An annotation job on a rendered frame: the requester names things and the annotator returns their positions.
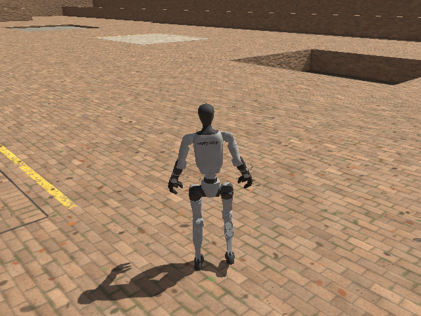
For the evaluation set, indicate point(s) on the left robot upper arm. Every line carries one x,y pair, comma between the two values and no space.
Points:
183,152

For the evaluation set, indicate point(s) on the robot left thigh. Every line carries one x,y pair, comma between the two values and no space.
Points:
195,196

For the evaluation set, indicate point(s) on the right robot hand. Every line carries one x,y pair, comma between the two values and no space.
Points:
249,181

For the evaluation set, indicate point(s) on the robot right foot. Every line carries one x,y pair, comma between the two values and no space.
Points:
230,258

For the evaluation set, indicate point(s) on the right robot upper arm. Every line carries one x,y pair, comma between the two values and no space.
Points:
233,148

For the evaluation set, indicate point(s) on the left robot hand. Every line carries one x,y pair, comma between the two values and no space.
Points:
171,185

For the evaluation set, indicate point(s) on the left robot forearm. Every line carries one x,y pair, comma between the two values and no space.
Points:
175,173

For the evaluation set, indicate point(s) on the right robot forearm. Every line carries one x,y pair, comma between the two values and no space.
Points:
243,169

